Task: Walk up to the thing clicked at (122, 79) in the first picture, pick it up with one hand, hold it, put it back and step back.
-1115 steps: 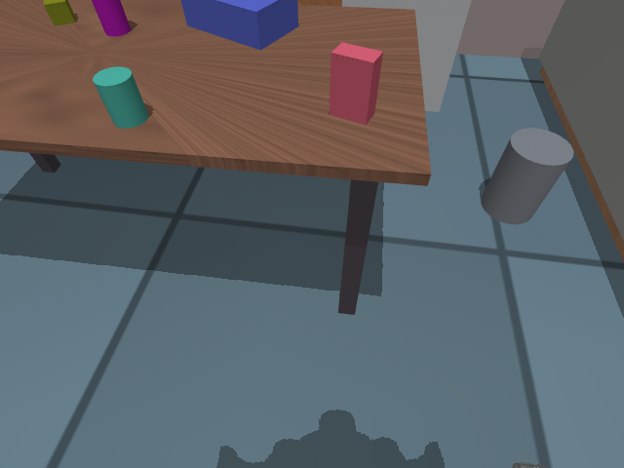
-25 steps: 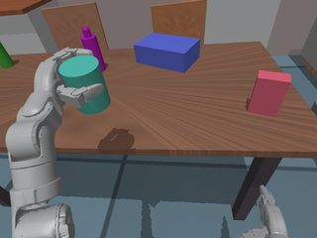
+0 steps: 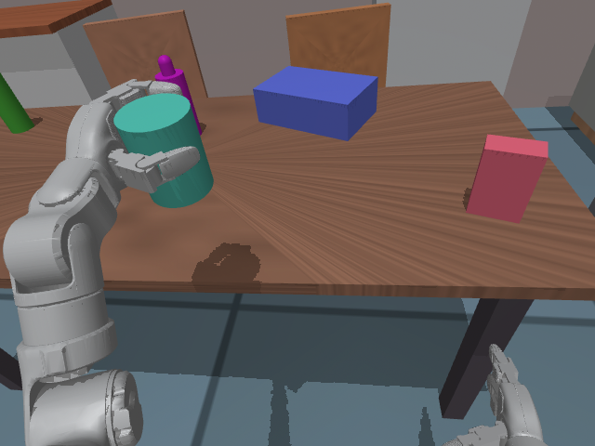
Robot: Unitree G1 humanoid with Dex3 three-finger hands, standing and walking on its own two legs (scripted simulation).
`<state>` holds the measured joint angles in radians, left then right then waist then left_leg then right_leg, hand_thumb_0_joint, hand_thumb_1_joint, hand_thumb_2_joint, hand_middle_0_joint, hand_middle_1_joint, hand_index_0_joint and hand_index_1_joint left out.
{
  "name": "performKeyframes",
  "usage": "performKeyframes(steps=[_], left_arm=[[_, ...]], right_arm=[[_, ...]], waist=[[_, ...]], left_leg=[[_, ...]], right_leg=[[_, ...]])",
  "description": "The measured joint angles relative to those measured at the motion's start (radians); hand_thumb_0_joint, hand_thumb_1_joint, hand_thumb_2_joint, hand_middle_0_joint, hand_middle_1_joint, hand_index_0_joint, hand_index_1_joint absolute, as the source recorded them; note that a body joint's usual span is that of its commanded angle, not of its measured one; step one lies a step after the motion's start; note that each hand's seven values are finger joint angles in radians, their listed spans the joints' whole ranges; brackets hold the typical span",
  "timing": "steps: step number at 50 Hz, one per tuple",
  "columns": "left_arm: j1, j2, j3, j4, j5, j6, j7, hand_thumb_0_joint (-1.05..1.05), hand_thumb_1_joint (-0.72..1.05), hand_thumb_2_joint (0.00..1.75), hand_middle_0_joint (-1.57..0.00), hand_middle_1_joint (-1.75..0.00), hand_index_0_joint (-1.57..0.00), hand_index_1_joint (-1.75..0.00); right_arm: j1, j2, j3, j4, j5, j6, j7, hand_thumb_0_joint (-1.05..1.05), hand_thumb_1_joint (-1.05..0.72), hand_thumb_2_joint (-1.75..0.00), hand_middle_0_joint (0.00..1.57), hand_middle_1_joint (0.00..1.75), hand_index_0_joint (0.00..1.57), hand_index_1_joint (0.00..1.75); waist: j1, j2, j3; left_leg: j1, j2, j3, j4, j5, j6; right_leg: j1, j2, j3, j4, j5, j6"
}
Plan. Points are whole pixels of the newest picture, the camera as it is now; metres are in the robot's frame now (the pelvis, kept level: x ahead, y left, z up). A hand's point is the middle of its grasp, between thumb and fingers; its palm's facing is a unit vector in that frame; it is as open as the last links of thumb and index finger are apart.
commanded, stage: hold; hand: left
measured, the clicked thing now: (168, 152) +0.34 +0.15 +0.28
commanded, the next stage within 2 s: crouch in 1.92 s
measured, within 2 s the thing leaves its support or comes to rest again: neither
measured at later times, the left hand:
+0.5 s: hand (149, 139) +0.33 +0.16 +0.30, palm faces +0.06 -1.00 -0.02, open 10.7 cm
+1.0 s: hand (150, 152) +0.32 +0.16 +0.29, palm faces +0.09 -1.00 -0.02, open 10.7 cm
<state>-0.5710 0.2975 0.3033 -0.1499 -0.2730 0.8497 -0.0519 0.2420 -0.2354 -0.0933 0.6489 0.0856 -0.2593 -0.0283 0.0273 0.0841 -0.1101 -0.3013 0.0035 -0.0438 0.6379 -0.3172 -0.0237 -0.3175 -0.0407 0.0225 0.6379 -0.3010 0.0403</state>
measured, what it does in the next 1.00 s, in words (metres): stands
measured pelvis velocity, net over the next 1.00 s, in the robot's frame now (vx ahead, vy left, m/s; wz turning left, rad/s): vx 0.00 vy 0.00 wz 0.00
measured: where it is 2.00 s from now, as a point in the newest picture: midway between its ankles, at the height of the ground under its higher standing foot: outside the picture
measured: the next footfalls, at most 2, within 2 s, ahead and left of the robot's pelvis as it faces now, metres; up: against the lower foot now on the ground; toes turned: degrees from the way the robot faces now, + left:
none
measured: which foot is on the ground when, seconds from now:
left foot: down 0.00-1.00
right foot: down 0.00-1.00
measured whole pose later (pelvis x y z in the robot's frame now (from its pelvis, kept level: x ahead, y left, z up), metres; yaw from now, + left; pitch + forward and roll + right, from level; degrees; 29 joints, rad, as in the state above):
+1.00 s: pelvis +0.00 +0.00 +0.00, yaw +0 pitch -1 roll +0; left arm -0.51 0.31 0.32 -0.23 -0.27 0.82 -0.05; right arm 0.25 -0.24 -0.10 0.67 0.08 -0.27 -0.05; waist 0.03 0.08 -0.10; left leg -0.33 0.01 -0.05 0.67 -0.32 -0.03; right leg -0.34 -0.04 0.02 0.67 -0.31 0.04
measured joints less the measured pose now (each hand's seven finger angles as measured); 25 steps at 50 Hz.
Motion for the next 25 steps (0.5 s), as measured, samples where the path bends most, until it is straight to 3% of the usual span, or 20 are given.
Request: performKeyframes(steps=[14, 25], left_arm=[[0.051, -0.005, 0.006, -0.062, 0.004, -0.018, 0.019, 0.00, -0.49, 1.14, -0.66, -1.05, -0.68, -1.05], [-0.009, 0.019, 0.005, -0.018, 0.001, 0.001, 0.002, 0.00, -0.50, 1.14, -0.66, -1.05, -0.68, -1.05]], right_arm=[[0.003, 0.000, -0.010, 0.012, -0.006, 0.004, -0.004, -0.01, 0.53, -0.05, 0.05, 0.05, 0.05, 0.05], [-0.012, -0.005, -0.004, 0.031, -0.006, -0.013, -0.019, -0.01, 0.53, -0.05, 0.05, 0.05, 0.05, 0.05]], waist=[[-0.001, 0.002, 0.008], [0.002, -0.001, -0.002]], left_leg=[[-0.018, 0.001, -0.002, 0.020, -0.004, 0.000], [-0.019, -0.002, -0.003, 0.024, -0.003, 0.001]], right_leg=[[-0.016, 0.001, -0.001, 0.017, -0.002, 0.000], [-0.016, -0.001, -0.002, 0.019, -0.001, 0.001]])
